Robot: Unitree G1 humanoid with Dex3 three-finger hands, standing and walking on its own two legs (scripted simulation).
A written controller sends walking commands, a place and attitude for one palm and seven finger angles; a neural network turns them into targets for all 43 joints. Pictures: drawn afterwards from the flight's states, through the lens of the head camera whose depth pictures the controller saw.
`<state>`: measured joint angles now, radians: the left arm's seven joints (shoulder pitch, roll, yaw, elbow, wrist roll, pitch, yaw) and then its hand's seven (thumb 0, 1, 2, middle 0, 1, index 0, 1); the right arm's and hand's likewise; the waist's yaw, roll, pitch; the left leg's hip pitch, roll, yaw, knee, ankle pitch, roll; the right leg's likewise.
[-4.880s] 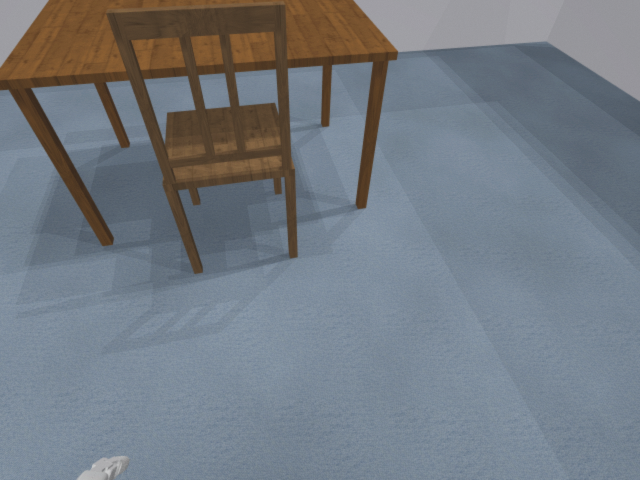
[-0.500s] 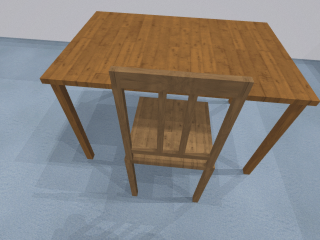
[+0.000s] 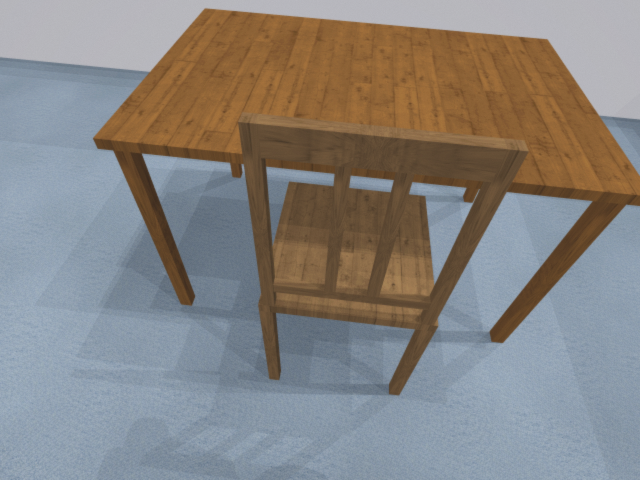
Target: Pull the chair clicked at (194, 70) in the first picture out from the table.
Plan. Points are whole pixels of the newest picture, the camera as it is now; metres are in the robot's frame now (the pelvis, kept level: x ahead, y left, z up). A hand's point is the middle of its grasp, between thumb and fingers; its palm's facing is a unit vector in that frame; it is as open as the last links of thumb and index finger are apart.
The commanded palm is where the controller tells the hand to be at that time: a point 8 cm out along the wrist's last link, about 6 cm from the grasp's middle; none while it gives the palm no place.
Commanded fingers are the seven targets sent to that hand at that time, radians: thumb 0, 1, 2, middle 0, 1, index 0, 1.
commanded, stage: come to a stop and stand still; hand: left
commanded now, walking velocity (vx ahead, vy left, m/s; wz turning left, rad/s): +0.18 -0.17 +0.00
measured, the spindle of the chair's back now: (335, 236) +0.53 +0.01 -0.05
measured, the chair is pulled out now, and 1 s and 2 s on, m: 0.00 0.00 0.00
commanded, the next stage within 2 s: look again from close up in 1.94 s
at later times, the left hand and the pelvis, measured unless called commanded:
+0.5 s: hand out of the picture -0.02 +0.15 -0.17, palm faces +0.00 -0.98 -0.19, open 7.4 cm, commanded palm none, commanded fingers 0.00 0.90 0.90 -0.20 -0.30 -0.20 -0.30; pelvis -0.02 -0.01 +0.01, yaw -2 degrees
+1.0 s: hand out of the picture -0.04 +0.07 -0.16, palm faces +0.08 -0.99 -0.14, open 7.4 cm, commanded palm none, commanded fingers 0.00 0.90 0.90 -0.20 -0.30 -0.20 -0.30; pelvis -0.01 -0.07 +0.01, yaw +0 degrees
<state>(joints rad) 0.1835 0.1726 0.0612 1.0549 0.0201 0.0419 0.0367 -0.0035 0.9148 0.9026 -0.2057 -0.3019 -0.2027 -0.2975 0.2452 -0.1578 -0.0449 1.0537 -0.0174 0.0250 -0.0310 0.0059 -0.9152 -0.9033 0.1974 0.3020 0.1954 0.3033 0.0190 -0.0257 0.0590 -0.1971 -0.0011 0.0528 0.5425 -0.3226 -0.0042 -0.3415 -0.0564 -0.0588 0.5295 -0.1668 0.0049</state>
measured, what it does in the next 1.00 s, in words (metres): steps on the spot: right foot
